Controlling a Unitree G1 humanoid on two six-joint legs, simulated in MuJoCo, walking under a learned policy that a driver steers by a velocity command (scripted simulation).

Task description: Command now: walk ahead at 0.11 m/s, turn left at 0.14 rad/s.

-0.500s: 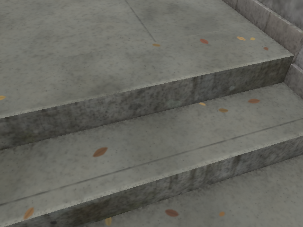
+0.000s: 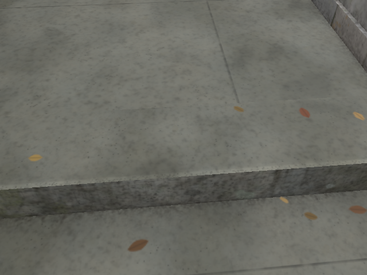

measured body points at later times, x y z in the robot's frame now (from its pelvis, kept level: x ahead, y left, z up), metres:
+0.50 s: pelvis +0.07 +0.00 +0.05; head +0.08 +0.00 +0.50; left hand +0.26 +0.20 -0.06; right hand +0.21 -0.23 -0.07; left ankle +0.10 +0.13 -0.68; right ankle +0.12 -0.09 -0.68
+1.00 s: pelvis +0.10 +0.00 +0.05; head +0.12 +0.00 +0.50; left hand +0.23 +0.22 -0.07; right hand +0.23 -0.23 -0.07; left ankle +0.10 +0.13 -0.68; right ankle +0.12 -0.09 -0.68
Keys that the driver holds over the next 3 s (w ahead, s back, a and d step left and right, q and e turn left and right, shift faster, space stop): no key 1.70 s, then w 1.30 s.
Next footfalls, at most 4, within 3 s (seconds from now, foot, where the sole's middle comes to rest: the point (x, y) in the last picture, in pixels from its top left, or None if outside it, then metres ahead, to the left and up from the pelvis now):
0.24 left None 0.14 0.13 -0.72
2.36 right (220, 252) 0.53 -0.08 -0.56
2.90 left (152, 144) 0.84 0.15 -0.40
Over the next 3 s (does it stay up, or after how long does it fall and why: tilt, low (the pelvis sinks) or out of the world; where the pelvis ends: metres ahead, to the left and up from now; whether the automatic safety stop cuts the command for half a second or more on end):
stays up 0.73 0.06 0.27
